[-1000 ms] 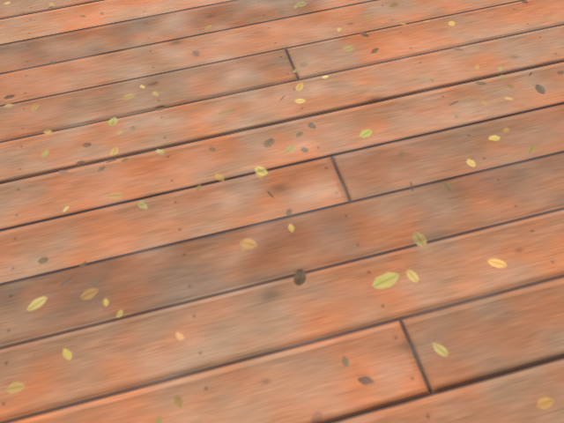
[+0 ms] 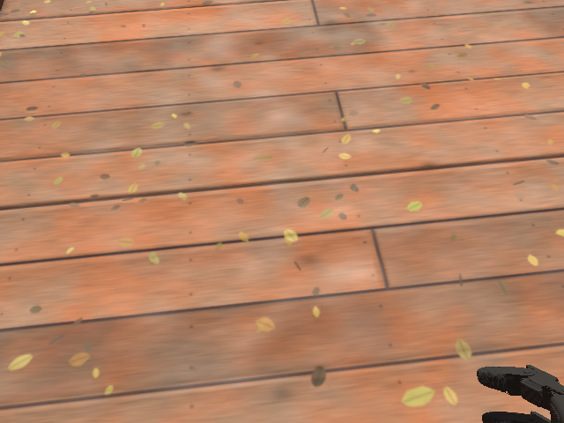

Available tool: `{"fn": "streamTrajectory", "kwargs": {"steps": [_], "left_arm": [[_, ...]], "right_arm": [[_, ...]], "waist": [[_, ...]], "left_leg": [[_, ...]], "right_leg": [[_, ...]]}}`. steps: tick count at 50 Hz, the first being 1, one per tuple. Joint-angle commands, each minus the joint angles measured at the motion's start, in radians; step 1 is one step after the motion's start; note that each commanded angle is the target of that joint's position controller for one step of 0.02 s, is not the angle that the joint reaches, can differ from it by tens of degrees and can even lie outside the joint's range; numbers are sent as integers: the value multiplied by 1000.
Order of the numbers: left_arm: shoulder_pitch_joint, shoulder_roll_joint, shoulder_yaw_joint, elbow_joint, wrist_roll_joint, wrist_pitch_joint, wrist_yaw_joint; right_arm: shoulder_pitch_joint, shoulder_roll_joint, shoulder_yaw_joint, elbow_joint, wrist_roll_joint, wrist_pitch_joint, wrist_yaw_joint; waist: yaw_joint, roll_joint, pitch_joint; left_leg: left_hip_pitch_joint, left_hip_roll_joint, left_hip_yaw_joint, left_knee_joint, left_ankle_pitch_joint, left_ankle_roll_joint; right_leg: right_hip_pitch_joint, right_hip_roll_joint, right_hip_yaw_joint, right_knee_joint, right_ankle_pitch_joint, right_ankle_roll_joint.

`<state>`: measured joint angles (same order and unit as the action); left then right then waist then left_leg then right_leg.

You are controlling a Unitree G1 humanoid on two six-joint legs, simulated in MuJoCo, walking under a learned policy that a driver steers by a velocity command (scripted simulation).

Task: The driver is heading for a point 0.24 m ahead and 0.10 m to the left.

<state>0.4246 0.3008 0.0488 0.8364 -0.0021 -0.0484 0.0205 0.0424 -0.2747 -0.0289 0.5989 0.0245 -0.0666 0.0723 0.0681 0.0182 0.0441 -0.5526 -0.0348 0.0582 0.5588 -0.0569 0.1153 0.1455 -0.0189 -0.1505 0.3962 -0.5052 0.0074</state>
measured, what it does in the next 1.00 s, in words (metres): walks ahead: right foot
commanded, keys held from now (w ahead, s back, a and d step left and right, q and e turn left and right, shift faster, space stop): w+q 0.02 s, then no key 0.98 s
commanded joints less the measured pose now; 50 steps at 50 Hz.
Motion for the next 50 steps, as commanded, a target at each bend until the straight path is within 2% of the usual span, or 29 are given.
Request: {"fn": "streamTrajectory", "kwargs": {"steps": [1, 2, 3, 4, 5, 6, 7, 9, 11, 14, 16, 18, 20, 21, 22, 23, 24, 25, 26, 27, 29, 31, 36, 42, 50], "left_arm": [[95, 33, -9, -141, 35, -29, -2], [31, 112, -3, -134, 8, -67, -20], [-84, 164, 16, -167, -37, -80, -28], [-124, 149, 6, -185, -34, -86, -23], [-143, 143, 9, -178, -14, -81, -13], [-124, 151, 15, -173, -3, -66, -8], [-102, 143, 14, -165, 0, -49, -5], [-58, 103, 5, -146, 10, -24, 4], [-81, 76, -1, -154, 18, -12, 13], [-156, 55, -7, -161, 15, -9, 9], [-221, 56, -6, -175, 7, -12, 1], [-259, 68, 0, -188, 4, -14, -5], [-278, 83, 8, -199, 10, -17, -10], [-265, 84, 12, -197, 15, -19, -12], [-235, 84, 15, -188, 22, -23, -13], [-226, 126, 23, -190, 31, -27, -6], [-245, 170, 29, -206, 36, -21, 2], [-236, 85, 13, -194, 30, -7, 3], [-247, 38, 1, -190, 17, 3, -2], [-274, 36, 0, -190, 12, 11, -9], [-312, 60, 7, -201, 10, 10, -21], [-301, 69, 10, -190, 14, 3, -25], [-305, 47, 10, -168, 11, 1, -17], [-335, 39, 14, -138, 9, 16, -14], [-345, 36, 21, -74, 7, 29, -1]], "right_arm": [[365, -325, -111, 2, -3, 8, -30], [380, -238, -90, -17, -8, 6, -38], [320, -199, -76, -13, -26, 5, -41], [250, -176, -69, -16, -23, 2, -43], [193, -152, -60, -20, -22, -1, -42], [162, -132, -52, -23, -32, -5, -44], [143, -130, -50, -18, -38, -8, -44], [131, -140, -50, 12, -33, -19, -45], [128, -151, -51, 38, -32, -19, -51], [129, -144, -46, 63, -29, 2, -63], [155, -145, -43, 85, -29, 14, -69], [168, -147, -40, 104, -31, 25, -69], [167, -142, -37, 119, -29, 32, -67], [156, -134, -32, 124, -23, 35, -68], [152, -117, -25, 130, -16, 36, -69], [196, -90, -15, 135, -32, 28, -70], [314, -72, -10, 149, -54, 16, -66], [331, -54, -2, 168, -49, 18, -71], [288, -74, -3, 159, -45, 30, -74], [261, -84, -7, 159, -39, 48, -79], [230, -109, -15, 166, -38, 80, -83], [224, -103, -14, 167, -38, 91, -88], [230, -88, -14, 193, -34, 87, -98], [238, -77, -17, 226, -33, 92, -105], [256, -70, -17, 279, -33, 76, -112]], "waist": [[-123, 219, -366], [-184, 148, -520], [-189, 85, -349], [-145, -8, -232], [-104, -61, -149], [-68, -40, -130], [-47, -18, -118], [-21, 4, -117], [-21, 25, -120], [-53, 48, -141], [-85, 50, -140], [-100, 58, -128], [-99, 65, -118], [-82, 64, -116], [-57, 53, -119], [-74, -6, -143], [-147, -120, -199], [-123, -178, -251], [-109, -171, -238], [-106, -143, -210], [-92, -83, -132], [-86, -69, -121], [-79, -44, -138], [-81, -24, -91], [-77, -22, -46]], "left_leg": [[991, 298, -618, -14, -137, 276], [1033, 394, -925, -198, -185, 332], [900, 361, -736, -221, -40, 260], [725, 323, -581, -213, 169, 225], [570, 283, -462, -209, 365, 201], [459, 256, -387, -230, 463, 190], [379, 238, -350, -257, 507, 189], [286, 219, -267, -280, 615, 193], [267, 191, -202, -278, 668, 177], [287, 144, -136, -261, 580, 124], [320, 156, -152, -256, 491, 111], [358, 183, -189, -239, 419, 112], [395, 208, -233, -189, 378, 107], [399, 204, -246, -152, 340, 91], [385, 178, -248, -110, 265, 56], [350, 123, -230, -60, 160, 3], [248, 49, -194, -16, -99, -46], [225, 30, -159, 6, -274, -90], [235, 46, -152, -20, -293, -109], [253, 50, -150, -53, -256, -112], [262, 41, -159, -100, -195, -93], [284, 48, -167, -101, -141, -81], [308, 57, -171, -93, -53, -90], [306, 57, -168, -116, -105, -92], [281, 60, -164, -146, -181, -90]], "right_leg": [[-741, 17, 57, 918, 154, 9], [-836, 76, 269, 1078, -64, 9], [-891, 17, 286, 1068, 13, 2], [-861, -30, 266, 990, 79, -2], [-822, -60, 240, 921, 94, 10], [-745, -84, 240, 877, 107, 16], [-690, -86, 233, 844, 119, 28], [-631, -82, 208, 751, 157, 59], [-628, -68, 193, 631, 237, 76], [-591, -57, 185, 439, 425, 74], [-573, -48, 192, 338, 505, 67], [-566, -41, 204, 269, 492, 56], [-555, -29, 207, 203, 419, 33], [-519, -20, 201, 139, 424, 16], [-437, -18, 199, 31, 537, -7], [-323, -94, 275, 12, 853, -36], [-169, -206, 370, 88, 1105, -119], [-135, -239, 408, 104, 1051, -199], [-170, -225, 423, 88, 915, -204], [-217, -184, 396, 81, 778, -175], [-295, -108, 316, 92, 636, -116], [-306, -82, 287, 103, 631, -92], [-261, -71, 272, 135, 731, -99], [-283, -54, 265, 111, 609, -93], [-287, -36, 259, 76, 468, -76]]}}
